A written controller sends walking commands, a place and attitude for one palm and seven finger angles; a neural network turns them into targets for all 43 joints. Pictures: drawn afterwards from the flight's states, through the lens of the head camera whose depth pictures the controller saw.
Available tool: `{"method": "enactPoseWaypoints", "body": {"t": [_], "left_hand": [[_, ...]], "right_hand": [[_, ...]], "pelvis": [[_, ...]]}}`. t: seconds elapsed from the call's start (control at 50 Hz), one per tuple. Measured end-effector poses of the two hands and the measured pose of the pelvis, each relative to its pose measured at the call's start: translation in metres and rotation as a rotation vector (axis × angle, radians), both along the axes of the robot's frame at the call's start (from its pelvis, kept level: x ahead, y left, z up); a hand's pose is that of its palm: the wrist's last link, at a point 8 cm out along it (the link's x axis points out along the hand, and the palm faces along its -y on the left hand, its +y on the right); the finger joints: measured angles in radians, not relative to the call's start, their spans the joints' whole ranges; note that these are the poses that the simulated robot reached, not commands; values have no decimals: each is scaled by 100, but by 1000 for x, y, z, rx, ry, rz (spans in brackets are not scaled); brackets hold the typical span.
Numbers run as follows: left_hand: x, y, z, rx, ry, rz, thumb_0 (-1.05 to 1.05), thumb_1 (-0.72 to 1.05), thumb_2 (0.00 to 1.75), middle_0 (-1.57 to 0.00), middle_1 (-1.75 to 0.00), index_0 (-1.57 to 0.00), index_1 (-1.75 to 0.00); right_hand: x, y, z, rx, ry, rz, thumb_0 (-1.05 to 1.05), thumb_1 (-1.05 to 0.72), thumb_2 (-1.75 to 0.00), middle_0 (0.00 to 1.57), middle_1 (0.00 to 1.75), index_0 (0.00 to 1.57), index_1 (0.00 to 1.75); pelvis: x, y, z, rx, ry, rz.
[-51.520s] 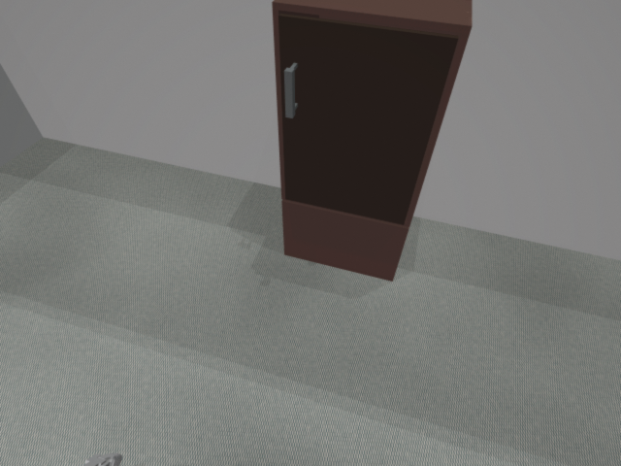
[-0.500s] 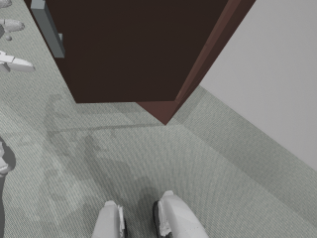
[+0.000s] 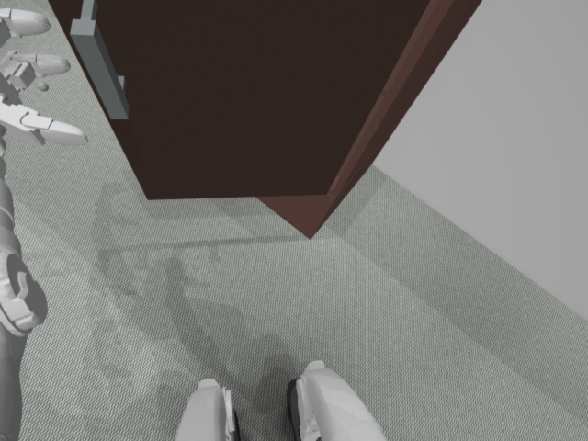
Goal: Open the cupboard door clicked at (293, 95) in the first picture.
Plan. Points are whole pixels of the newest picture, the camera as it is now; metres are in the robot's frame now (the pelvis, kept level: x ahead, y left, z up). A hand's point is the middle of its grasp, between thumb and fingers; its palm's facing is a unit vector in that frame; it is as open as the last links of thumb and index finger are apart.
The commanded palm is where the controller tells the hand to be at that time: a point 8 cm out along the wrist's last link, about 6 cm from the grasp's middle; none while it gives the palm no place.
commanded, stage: move the hooked fingers beside the handle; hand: left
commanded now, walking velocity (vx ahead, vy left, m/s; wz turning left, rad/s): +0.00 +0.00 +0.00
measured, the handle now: (105, 62) +0.57 +0.17 +0.08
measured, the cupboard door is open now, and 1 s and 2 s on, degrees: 44 43 42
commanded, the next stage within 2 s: slide the fingers in behind the handle in 0.22 s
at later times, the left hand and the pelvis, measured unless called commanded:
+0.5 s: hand (34, 96) +0.52 +0.24 +0.08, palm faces -0.03 -1.00 +0.00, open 13.9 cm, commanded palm +0.52 +0.27 +0.07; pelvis +0.00 -0.01 +0.00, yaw +1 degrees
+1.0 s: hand (62, 90) +0.53 +0.22 +0.08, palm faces -0.01 -1.00 +0.01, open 14.1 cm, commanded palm +0.52 +0.23 +0.07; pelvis +0.00 +0.00 +0.00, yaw +1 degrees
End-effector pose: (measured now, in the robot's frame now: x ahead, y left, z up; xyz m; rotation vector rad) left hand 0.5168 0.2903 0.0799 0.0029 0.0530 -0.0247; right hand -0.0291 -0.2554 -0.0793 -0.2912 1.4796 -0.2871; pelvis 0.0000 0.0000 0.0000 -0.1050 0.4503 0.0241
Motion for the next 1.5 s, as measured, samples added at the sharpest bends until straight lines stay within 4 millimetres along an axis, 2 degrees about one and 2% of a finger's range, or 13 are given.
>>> {"method": "enactPoseWaypoints", "body": {"t": [0.4, 0.56, 0.7, 0.88, 1.0, 1.26, 1.5], "left_hand": [[-16, 10, 6, 0, -18, 6, -1, -49, 30, -30, -120, -30, -120], [-14, -2, 2, -10, -19, -14, -1, -50, 29, -30, -120, -30, -120], [-5, -16, -3, -14, -11, -10, -1, -50, 29, -30, -120, -31, -121], [-1, -17, -2, 0, -13, 8, -1, -49, 30, -30, -120, -30, -122], [-4, -20, -2, -9, -9, 16, -1, -49, 30, -29, -120, -27, -121], [-13, -29, -3, -10, -16, 41, -1, -49, 30, -29, -120, -15, -117], [-19, -38, -3, -5, -22, 62, -1, -49, 30, -30, -120, -7, -115]], "right_hand": [[19, -19, 1, -24, -45, 25, 0, -91, -89, 20, 30, 20, 30], [22, -20, -1, -34, -54, 49, 0, -91, -89, 20, 30, 20, 30], [16, -15, -5, -22, -52, 37, 0, -91, -89, 20, 30, 20, 30], [-1, -3, -7, 15, -9, 3, 0, -91, -89, 20, 30, 20, 30], [-3, -1, -5, 25, 14, 4, 0, -91, -89, 20, 30, 20, 30], [21, -11, -2, 19, -14, 46, 0, -91, -89, 20, 30, 20, 30], [42, -15, -9, 34, -52, 91, 0, -91, -89, 20, 30, 20, 30]], "pelvis": [[0, -9, 2, 8, -18, 0], [-3, -8, -1, 6, -14, 12], [-5, -6, -4, 6, -5, 8], [-2, -5, -3, 8, 1, 1], [1, -4, 0, 7, -4, 9], [7, -5, 4, 7, -19, 32], [6, -10, 3, 11, -23, 51]]}}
